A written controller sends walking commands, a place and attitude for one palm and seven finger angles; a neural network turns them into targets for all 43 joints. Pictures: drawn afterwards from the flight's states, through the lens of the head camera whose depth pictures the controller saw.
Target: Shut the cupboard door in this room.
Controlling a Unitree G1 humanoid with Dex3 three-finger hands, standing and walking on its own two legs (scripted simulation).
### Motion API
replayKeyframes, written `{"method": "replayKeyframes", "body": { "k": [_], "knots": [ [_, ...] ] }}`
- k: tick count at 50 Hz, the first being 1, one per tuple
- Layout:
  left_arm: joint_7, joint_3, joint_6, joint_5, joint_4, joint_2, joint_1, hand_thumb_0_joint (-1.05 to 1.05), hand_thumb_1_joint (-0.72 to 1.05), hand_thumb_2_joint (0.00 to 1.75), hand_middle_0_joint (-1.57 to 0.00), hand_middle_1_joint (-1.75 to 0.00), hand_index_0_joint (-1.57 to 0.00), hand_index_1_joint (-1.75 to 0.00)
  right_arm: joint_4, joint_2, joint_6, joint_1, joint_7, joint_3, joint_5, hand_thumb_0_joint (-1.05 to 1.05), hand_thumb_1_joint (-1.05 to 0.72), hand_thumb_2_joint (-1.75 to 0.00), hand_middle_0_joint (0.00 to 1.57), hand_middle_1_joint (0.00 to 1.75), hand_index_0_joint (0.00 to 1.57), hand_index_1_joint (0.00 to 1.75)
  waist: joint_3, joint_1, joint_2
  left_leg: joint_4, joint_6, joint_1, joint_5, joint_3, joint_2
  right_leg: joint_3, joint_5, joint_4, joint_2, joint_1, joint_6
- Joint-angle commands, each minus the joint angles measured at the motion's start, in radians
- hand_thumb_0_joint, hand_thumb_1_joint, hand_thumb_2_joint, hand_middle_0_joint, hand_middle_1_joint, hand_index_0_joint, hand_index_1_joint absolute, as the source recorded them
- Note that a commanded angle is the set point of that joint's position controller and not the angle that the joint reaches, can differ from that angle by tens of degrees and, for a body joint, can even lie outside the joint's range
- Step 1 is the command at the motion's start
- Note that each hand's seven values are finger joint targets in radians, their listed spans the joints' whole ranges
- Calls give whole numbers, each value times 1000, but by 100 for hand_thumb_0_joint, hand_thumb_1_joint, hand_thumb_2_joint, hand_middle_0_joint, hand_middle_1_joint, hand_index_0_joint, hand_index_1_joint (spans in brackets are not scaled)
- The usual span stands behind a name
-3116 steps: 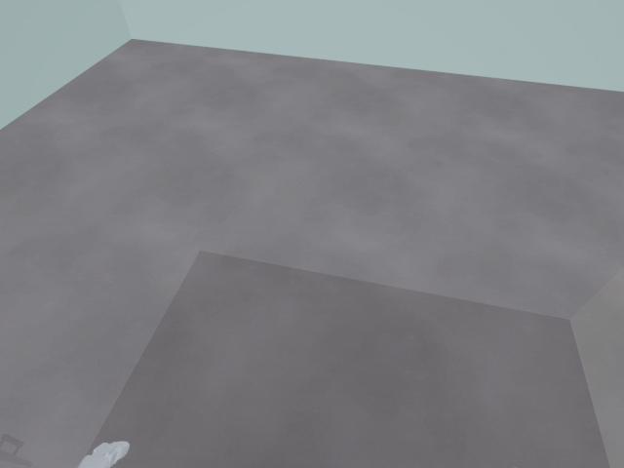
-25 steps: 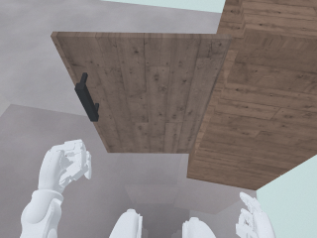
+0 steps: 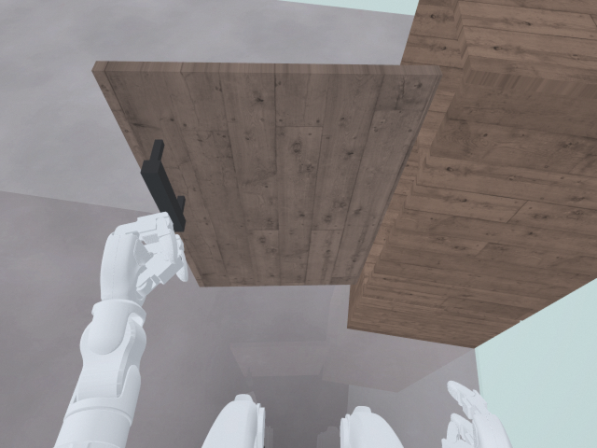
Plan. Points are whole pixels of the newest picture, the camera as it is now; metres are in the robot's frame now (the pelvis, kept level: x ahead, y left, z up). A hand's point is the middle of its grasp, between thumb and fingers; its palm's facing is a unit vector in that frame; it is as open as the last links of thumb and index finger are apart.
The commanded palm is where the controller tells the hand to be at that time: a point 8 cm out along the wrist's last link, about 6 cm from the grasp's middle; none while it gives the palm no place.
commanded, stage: bring the fist close to the handle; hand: left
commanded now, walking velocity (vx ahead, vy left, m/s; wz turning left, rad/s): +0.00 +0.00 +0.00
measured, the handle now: (168, 188) +0.45 +0.21 +0.05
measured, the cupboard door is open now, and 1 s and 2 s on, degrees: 100 98 86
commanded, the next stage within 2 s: push the door shut along its arc in 0.54 s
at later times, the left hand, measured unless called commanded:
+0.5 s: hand (189, 251) +0.35 +0.16 +0.04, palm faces +0.08 -1.00 -0.02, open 3.1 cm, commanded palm +0.33 +0.21 +0.05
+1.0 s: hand (189, 224) +0.39 +0.17 +0.05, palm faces -0.03 -1.00 -0.04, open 3.1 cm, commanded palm +0.37 +0.22 +0.05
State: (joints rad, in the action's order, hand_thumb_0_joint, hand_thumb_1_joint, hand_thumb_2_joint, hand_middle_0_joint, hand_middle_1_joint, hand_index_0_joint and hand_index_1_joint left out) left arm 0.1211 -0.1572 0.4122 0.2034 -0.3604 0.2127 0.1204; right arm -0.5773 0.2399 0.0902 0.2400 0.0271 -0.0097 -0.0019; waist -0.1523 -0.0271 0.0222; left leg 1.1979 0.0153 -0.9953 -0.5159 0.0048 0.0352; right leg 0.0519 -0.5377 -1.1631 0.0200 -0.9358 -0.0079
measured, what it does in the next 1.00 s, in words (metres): stands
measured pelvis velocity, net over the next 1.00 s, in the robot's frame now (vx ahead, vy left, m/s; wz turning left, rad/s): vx -0.01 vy -0.01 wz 0.00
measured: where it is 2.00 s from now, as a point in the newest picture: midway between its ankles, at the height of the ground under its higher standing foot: outside the picture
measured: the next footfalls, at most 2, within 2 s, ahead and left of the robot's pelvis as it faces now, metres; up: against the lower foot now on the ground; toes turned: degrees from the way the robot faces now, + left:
none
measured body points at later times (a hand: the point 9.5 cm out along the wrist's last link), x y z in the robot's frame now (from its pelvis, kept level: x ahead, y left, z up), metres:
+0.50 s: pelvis +0.00 -0.01 +0.01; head +0.08 -0.01 +0.45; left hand +0.34 +0.22 +0.05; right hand +0.13 -0.26 -0.10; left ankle +0.03 +0.11 -0.64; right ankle +0.01 -0.13 -0.64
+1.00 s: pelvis -0.01 -0.01 +0.00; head +0.08 -0.01 +0.44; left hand +0.38 +0.22 +0.06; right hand +0.11 -0.27 -0.11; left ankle +0.03 +0.11 -0.64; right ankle +0.01 -0.13 -0.64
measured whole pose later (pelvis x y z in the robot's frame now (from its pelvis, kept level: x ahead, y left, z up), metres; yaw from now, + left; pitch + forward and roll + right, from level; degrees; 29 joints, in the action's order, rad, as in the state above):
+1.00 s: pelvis -0.01 -0.01 +0.00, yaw +0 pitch +18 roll -2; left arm 0.26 -0.23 0.46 0.21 -0.75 0.30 0.44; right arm -0.63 0.26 0.05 0.25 0.04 0.00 -0.02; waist -0.14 -0.05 0.03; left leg 1.19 0.00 -1.02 -0.49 -0.01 0.04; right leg 0.06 -0.53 -1.17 0.01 -0.97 0.01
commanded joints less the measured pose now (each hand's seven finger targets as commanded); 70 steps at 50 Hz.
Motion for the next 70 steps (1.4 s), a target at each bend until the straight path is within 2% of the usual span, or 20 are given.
{"method": "replayKeyframes", "body": {
  "k": [1, 4, 7, 10, 12, 19, 27, 30, 33, 35, 39, 43, 46, 52, 55, 59, 62, 65, 68, 70],
  "knots": [
    [-4, -12, 40, -5, 146, 99, 228, 0, 90, 90, -130, -150, -130, -150, 121, 152, 31, 22, 4, 62, -9, 0, -90, -90, 20, 30, 20, 30, -324, -12, 42, -196, -11, 311, 285, -47, -15, 5, 279, 153, -38, 125, 36],
    [-14, -47, 36, -4, 92, 134, 321, 0, 90, 90, -130, -150, -130, -150, 110, 157, 20, 31, 9, 60, -9, 0, -90, -90, 20, 30, 20, 30, -298, -25, -17, -196, -7, 275, 253, -50, -15, 3, 261, 164, -41, 131, 34],
    [-30, -31, 65, -12, 93, 110, 406, 0, 90, 90, -130, -150, -130, -150, 105, 151, 19, 27, 7, 60, -5, 0, -90, -90, 20, 30, 20, 30, -331, -26, 15, -192, -10, 303, 271, -49, -16, 2, 274, 154, -37, 122, 35],
    [-44, -52, 95, -18, 115, 125, 335, 0, 90, 90, -130, -150, -130, -150, 113, 152, 15, 30, -1, 66, 0, 0, -90, -90, 20, 30, 20, 30, -404, 2, 40, -193, -15, 365, 349, -45, -13, 3, 324, 145, -38, 145, 38],
    [-42, -42, 98, -18, 99, 109, 284, 0, 90, 90, -130, -150, -130, -150, 112, 147, 10, 33, -10, 66, -1, 0, -90, -90, 20, 30, 20, 30, -394, 7, 38, -195, -14, 355, 361, -34, -15, 0, 345, 152, -38, 165, 37],
    [-34, -52, 80, -18, 41, 124, 309, 0, 90, 90, -130, -150, -130, -150, 115, 150, -16, 35, -9, 64, -6, 0, -90, -90, 20, 30, 20, 30, -268, -17, -40, -213, -2, 251, 250, -21, -21, -11, 285, 190, -39, 180, 30],
    [-24, -45, 163, -22, 87, 132, 387, 0, 90, 90, -130, -150, -130, -150, 90, 146, 1, 20, 2, 68, 0, 0, -90, -90, 20, 30, 20, 30, -355, -20, 17, -185, 0, 293, 259, -19, -23, -25, 297, 170, -33, 174, 31],
    [-9, -40, 142, -18, 62, 133, 336, 0, 90, 90, -130, -150, -130, -150, 90, 148, -1, 20, 0, 68, -5, 0, -90, -90, 20, 30, 20, 30, -353, -15, 32, -189, 0, 294, 268, -16, -25, -28, 311, 177, -33, 182, 31],
    [7, -62, 104, -6, 5, 149, 313, 0, 90, 90, -130, -150, -130, -150, 98, 149, -11, 18, 1, 64, -11, 0, -90, -90, 20, 30, 20, 30, -300, -11, -14, -201, 1, 238, 218, -9, -28, -36, 271, 201, -32, 201, 27],
    [16, -83, 92, -6, -35, 183, 413, 0, 90, 90, -130, -150, -130, -150, 90, 149, -15, 19, 11, 59, -13, 0, -90, -90, 20, 30, 20, 30, -267, -33, -54, -187, 8, 187, 182, -6, -32, -56, 239, 214, -26, 204, 19],
    [37, -146, 127, 4, -64, 263, 565, 0, 90, 90, -130, -150, -130, -150, 76, 150, -10, 20, 27, 55, -12, 0, -90, -90, 20, 30, 20, 30, -292, -42, -66, -156, 14, 158, 164, -5, -31, -84, 208, 211, -24, 210, 17],
    [97, -112, 160, 6, -95, 250, 631, 0, 90, 90, -130, -150, -130, -150, 60, 151, 3, 25, 27, 55, -14, 0, -90, -90, 20, 30, 20, 30, -381, -39, 41, -145, 6, 225, 216, -14, -28, -72, 271, 172, -27, 185, 29],
    [141, -79, 124, 7, -178, 225, 629, 0, 90, 90, -130, -150, -130, -150, 46, 160, 3, 55, 21, 60, -19, 0, -90, -90, 20, 30, 20, 30, -390, -49, 60, -146, 2, 256, 250, -24, -24, -53, 304, 165, -30, 152, 31],
    [180, -97, 84, 27, -248, 253, 767, 0, 90, 90, -130, -150, -130, -150, 43, 168, -10, 74, 24, 60, -29, 0, -90, -90, 20, 30, 20, 30, -349, -77, -14, -142, 13, 204, 208, -28, -26, -57, 259, 182, -27, 138, 25],
    [170, -153, 113, 20, -241, 319, 822, 0, 90, 90, -130, -150, -130, -150, 35, 175, -8, 86, 25, 62, -24, 0, -90, -90, 20, 30, 20, 30, -403, -61, 25, -138, 8, 247, 248, -39, -23, -48, 279, 157, -32, 125, 33],
    [178, -123, 133, -7, -265, 308, 868, 0, 90, 90, -130, -150, -130, -150, 23, 181, -8, 113, 14, 67, -19, 0, -90, -90, 20, 30, 20, 30, -445, -74, 74, -136, 4, 309, 286, -57, -19, -30, 278, 139, -39, 68, 39],
    [187, -74, 119, -19, -345, 260, 940, 0, 90, 90, -130, -150, -130, -150, 6, 183, -17, 126, 10, 67, -22, 0, -90, -90, 20, 30, 20, 30, -395, -106, 68, -149, 1, 326, 249, -71, -12, -17, 227, 151, -39, -4, 38],
    [190, -111, 112, -20, -377, 306, 976, 0, 90, 90, -130, -150, -130, -150, 6, 194, -22, 140, 9, 68, -20, 0, -90, -90, 20, 30, 20, 30, -417, -100, 65, -152, 1, 331, 251, -80, -12, -13, 221, 147, -42, -1, 42],
    [196, -86, 109, -26, -416, 279, 1020, 0, 90, 90, -130, -150, -130, -150, 2, 193, -28, 150, 5, 68, -19, 0, -90, -90, 20, 30, 20, 30, -412, -115, 64, -153, 1, 340, 248, -84, -11, -9, 212, 148, -43, -27, 42],
    [197, -112, 108, -31, -459, 309, 1026, 0, 90, 90, -130, -150, -130, -150, -3, 197, -33, 158, 2, 65, -16, 0, -90, -90, 20, 30, 20, 30, -408, -113, 64, -147, 1, 329, 260, -86, -11, -7, 218, 140, -44, -33, 44]
  ]
}}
